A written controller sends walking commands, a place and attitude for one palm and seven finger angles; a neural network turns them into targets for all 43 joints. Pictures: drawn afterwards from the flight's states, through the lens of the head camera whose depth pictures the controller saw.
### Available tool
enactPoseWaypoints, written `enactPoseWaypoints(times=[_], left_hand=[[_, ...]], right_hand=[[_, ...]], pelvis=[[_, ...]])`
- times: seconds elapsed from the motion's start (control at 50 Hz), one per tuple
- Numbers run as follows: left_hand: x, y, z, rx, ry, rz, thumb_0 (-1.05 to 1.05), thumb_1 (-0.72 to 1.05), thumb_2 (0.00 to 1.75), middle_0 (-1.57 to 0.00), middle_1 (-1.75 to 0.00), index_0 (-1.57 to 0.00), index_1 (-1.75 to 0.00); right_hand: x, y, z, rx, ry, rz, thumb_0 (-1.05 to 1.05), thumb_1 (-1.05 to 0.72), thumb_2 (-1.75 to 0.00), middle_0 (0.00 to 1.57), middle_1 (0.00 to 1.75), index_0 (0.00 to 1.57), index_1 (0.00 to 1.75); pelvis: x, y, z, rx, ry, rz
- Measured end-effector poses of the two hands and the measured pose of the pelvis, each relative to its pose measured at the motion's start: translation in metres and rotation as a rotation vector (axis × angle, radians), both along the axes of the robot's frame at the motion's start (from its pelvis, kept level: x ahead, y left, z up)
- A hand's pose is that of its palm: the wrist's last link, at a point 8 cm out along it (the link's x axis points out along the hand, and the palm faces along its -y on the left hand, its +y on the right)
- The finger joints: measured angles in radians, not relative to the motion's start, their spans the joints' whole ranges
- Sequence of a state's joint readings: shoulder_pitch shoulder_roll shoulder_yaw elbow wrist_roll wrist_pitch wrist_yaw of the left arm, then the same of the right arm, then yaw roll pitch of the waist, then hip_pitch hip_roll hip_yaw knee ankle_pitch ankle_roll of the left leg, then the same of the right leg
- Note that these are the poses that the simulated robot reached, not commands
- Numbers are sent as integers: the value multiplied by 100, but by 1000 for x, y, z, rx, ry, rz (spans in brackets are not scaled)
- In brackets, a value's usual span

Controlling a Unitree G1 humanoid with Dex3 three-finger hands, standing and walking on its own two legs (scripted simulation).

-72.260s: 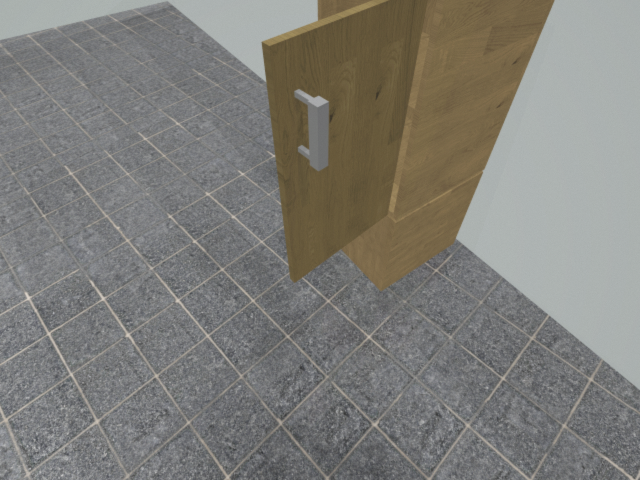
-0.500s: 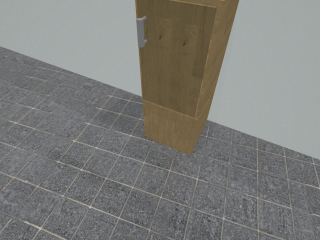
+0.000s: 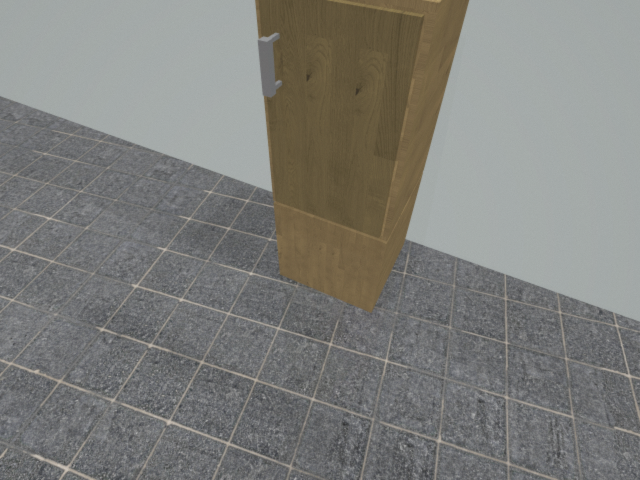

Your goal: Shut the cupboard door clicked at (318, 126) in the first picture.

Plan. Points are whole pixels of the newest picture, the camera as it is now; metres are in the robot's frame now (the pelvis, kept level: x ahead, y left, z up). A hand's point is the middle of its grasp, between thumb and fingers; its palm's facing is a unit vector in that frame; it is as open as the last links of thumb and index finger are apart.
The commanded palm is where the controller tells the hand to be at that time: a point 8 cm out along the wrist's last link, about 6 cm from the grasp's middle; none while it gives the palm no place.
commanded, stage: look to check the result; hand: left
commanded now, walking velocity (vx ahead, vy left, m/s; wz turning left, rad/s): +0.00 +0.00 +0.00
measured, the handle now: (272, 64) +0.93 +0.15 +0.10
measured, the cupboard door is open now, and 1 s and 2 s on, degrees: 0 0 0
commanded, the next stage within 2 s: stand and wait in 0.46 s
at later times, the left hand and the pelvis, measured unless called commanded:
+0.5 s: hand out of the picture +0.00 +0.18 -0.18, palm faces +0.01 -0.98 -0.20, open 7.4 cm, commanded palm none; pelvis +0.02 +0.00 +0.00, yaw +0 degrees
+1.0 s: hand out of the picture +0.01 +0.18 -0.18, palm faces +0.01 -0.98 -0.21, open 7.4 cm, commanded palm none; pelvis +0.02 -0.01 +0.00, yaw +0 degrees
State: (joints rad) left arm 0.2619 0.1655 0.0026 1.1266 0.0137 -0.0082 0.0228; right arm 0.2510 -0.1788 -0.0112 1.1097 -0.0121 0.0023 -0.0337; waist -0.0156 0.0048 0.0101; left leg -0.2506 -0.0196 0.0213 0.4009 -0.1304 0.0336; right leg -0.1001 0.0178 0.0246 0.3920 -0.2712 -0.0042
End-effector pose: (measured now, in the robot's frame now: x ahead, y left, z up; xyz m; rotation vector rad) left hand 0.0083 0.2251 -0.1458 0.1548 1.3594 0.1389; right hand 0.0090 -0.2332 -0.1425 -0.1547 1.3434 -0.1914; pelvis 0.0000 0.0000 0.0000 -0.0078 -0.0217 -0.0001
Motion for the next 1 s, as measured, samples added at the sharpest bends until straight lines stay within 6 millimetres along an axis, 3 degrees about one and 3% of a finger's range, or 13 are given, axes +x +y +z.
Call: enactPoseWaypoints(times=[0.34,0.62,1.0], left_hand=[[-16,3,2,21,90,22,0,91,90,-20,-30,-20,-29],[-3,-2,0,6,69,15,0,91,90,-20,-30,-20,-29],[3,0,2,19,65,19,0,91,90,-20,-30,-20,-29]], right_hand=[[11,-7,0,-6,38,11,0,-91,-90,20,30,20,30],[23,-8,2,-12,21,14,0,-91,-90,20,30,20,30],[19,-5,0,-2,39,9,0,-91,-90,20,30,20,30]], pelvis=[[14,-4,1,3,-4,-2],[19,-5,1,5,-5,-4],[25,-5,2,9,-7,-3]])
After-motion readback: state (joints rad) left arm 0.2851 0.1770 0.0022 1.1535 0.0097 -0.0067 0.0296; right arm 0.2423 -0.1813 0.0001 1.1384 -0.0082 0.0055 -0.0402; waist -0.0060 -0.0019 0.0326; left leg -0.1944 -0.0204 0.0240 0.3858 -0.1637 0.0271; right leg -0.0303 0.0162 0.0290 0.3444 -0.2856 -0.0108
